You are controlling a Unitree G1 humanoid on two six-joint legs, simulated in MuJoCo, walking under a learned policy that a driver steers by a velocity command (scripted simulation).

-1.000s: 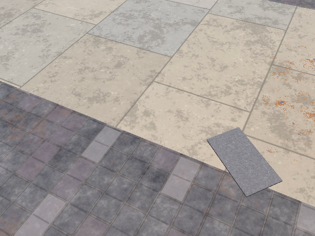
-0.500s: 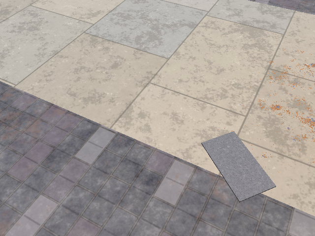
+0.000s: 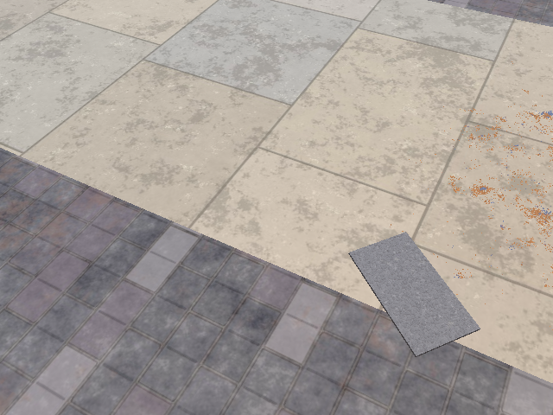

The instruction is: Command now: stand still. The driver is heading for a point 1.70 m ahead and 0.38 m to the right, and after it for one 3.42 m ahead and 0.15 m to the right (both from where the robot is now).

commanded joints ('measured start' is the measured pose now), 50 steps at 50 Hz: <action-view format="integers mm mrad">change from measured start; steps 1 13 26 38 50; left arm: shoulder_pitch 71 101 127 144 160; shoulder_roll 80 67 59 54 46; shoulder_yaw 12 12 14 15 14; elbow -6 3 6 7 9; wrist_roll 0 -1 -2 -2 -1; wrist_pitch -5 -7 -9 -9 -10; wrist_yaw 3 5 8 9 9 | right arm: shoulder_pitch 57 80 97 111 126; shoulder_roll -71 -56 -46 -39 -28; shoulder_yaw -8 -4 -2 -1 1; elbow -4 3 5 4 3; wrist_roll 0 1 3 3 1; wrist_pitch -3 -3 -3 -3 -3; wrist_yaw -3 -6 -8 -9 -9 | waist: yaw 0 1 3 4 10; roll -12 -13 -14 -13 -11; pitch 50 55 56 59 44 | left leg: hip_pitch -16 -28 -36 -38 -32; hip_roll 101 103 105 108 104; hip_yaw -74 -65 -55 -49 -44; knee -31 -16 -2 6 3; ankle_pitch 122 114 111 111 73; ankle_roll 30 22 15 13 15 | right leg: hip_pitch -50 -41 -25 -16 -7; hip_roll -163 -165 -168 -168 -162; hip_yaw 129 132 133 130 131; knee -75 -78 -77 -74 -90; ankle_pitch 183 225 288 321 225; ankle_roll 6 7 13 15 10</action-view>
